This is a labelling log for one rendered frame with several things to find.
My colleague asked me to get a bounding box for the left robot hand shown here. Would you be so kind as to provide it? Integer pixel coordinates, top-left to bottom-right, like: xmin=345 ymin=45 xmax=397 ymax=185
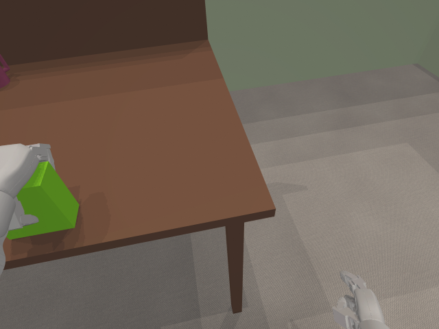
xmin=0 ymin=143 xmax=56 ymax=231

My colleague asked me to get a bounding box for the left robot forearm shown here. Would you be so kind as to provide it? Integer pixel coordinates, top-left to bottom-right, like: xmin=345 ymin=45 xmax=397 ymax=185
xmin=0 ymin=191 xmax=16 ymax=275

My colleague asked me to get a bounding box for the table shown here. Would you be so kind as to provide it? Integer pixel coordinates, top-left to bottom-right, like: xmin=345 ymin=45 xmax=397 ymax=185
xmin=0 ymin=0 xmax=276 ymax=314

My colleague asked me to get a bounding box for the sponge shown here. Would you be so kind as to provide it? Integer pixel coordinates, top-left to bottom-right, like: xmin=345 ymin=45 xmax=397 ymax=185
xmin=6 ymin=161 xmax=79 ymax=240

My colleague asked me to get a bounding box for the right robot hand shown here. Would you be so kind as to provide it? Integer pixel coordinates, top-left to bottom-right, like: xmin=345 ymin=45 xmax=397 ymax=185
xmin=332 ymin=271 xmax=385 ymax=329

